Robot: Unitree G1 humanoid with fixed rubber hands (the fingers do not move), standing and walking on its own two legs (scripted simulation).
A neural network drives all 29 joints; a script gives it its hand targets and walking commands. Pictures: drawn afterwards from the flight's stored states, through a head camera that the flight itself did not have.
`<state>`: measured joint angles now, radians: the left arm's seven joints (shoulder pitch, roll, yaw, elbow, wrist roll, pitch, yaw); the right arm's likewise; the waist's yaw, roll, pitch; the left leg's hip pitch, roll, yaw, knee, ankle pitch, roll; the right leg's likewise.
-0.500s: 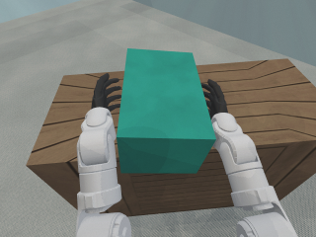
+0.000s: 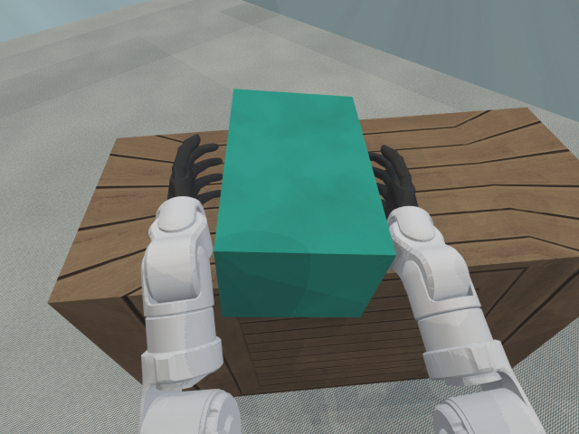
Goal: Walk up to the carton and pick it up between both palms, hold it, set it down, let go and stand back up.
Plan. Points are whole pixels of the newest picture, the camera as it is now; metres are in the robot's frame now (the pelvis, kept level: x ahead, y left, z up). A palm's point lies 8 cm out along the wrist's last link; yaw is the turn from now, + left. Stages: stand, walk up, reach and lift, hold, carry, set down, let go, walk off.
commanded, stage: hold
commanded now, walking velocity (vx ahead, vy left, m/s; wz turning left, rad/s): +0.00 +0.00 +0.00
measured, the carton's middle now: (293, 196) +0.39 +0.01 +0.14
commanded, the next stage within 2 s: none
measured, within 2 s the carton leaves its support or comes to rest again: neither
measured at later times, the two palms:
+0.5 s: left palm (187, 200) +0.35 +0.14 +0.17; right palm (398, 206) +0.35 -0.13 +0.14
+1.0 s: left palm (187, 200) +0.35 +0.14 +0.17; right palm (398, 206) +0.35 -0.13 +0.14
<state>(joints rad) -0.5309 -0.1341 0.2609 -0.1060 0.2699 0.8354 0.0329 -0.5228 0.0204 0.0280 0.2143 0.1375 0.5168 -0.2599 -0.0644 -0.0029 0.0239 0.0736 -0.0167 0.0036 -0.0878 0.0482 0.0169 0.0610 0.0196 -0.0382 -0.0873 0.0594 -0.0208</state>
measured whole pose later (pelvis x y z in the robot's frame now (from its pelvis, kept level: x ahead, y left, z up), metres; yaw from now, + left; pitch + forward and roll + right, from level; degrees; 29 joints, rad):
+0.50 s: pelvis +0.00 +0.00 +0.00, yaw +0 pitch -2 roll +0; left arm -0.53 -0.13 0.26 -0.11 0.27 0.84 0.03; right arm -0.52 0.02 0.03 0.21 0.14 0.52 -0.26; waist -0.06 0.00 0.02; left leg 0.07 -0.02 0.00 -0.09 0.05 0.02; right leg 0.06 0.02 -0.04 -0.09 0.06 -0.02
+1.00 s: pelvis +0.00 +0.00 +0.00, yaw +0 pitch -2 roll +0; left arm -0.53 -0.13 0.26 -0.11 0.27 0.84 0.03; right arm -0.52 0.02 0.03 0.21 0.14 0.51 -0.26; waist -0.06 0.00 0.03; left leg 0.08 -0.02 0.00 -0.09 0.05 0.02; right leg 0.06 0.02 -0.04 -0.09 0.06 -0.02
